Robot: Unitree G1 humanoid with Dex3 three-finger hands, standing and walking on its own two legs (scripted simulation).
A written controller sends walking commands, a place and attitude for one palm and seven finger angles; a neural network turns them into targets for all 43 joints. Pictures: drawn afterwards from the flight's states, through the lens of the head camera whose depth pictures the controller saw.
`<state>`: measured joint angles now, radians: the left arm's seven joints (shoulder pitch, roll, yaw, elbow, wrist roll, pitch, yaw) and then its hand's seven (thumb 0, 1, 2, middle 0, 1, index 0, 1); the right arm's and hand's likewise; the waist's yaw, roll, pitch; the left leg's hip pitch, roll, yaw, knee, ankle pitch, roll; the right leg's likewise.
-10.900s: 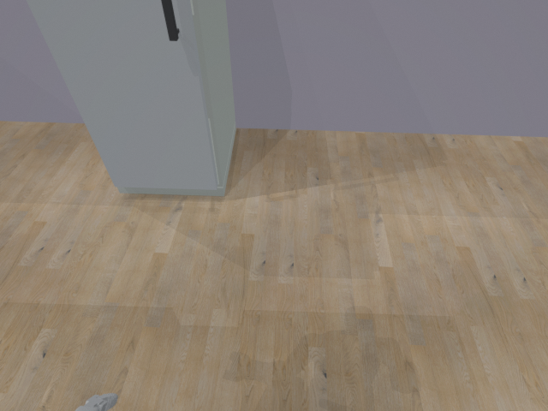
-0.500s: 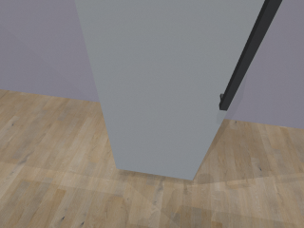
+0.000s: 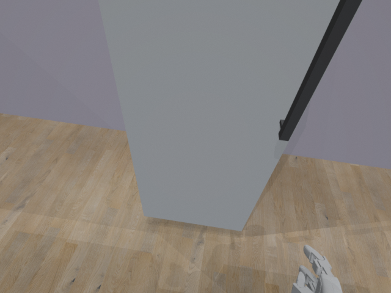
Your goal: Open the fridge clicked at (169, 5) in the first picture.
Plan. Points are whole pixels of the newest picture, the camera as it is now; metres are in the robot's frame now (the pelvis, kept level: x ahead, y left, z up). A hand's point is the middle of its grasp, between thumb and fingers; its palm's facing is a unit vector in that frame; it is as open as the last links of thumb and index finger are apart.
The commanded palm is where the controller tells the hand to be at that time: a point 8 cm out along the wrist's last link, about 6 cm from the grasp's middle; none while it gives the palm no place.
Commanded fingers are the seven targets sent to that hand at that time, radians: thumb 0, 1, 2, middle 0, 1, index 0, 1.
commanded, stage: raise the hand to about handle height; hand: right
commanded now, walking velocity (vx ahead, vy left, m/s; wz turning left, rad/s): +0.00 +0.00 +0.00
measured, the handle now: (319, 52) +0.51 -0.20 +0.27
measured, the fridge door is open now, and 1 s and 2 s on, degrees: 0 0 0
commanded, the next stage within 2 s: move the hooked fingers beside the handle in 1.96 s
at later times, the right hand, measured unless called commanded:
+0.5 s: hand (322, 269) +0.17 -0.20 +0.06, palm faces +0.06 +1.00 -0.07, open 9.9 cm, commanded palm +0.14 -0.27 +0.04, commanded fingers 0.00 -0.13 -0.57 0.25 0.80 0.25 0.80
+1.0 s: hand (357, 231) +0.22 -0.25 +0.10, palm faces +0.08 +0.99 -0.07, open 12.9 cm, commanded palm +0.19 -0.31 +0.12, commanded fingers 0.00 0.45 -0.32 0.30 1.17 0.30 1.17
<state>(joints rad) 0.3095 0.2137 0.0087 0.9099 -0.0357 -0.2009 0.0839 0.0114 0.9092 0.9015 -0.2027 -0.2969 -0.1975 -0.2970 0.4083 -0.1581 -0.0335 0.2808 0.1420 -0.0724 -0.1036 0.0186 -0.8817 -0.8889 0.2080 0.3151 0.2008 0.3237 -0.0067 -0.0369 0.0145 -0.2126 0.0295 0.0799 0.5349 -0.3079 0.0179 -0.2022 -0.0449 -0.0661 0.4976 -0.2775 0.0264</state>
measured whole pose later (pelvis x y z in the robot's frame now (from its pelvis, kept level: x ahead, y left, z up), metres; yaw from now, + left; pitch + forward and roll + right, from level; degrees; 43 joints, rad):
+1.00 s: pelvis -0.01 -0.02 -0.01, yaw -1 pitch +1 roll +1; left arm 0.25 0.27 -0.03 0.62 -0.06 -0.28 0.12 0.02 0.91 0.90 -0.20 -0.30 -0.20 -0.30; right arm 0.20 -0.33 -0.30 -0.05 0.33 -0.05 0.29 0.00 0.23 -0.42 0.29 1.02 0.28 1.03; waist -0.03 -0.04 -0.05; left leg -0.31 0.04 0.10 0.65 -0.35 0.00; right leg -0.34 -0.04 -0.04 0.68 -0.35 0.00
